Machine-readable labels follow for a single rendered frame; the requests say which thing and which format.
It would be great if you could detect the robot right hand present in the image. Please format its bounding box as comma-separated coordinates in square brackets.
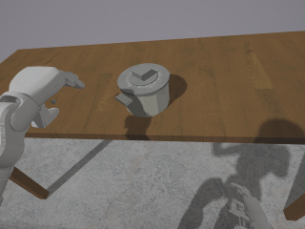
[228, 182, 268, 229]

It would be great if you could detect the left robot forearm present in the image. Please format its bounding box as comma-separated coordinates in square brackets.
[0, 91, 39, 207]

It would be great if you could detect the lid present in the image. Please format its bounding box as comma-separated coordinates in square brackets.
[117, 63, 170, 96]

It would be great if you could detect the robot left hand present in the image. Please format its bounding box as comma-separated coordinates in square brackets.
[9, 66, 85, 129]

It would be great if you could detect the table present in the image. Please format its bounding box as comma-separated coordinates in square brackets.
[0, 31, 305, 221]

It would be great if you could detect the pot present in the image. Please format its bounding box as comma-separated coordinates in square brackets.
[115, 72, 171, 117]

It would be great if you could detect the knob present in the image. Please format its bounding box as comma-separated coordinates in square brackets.
[132, 64, 153, 80]

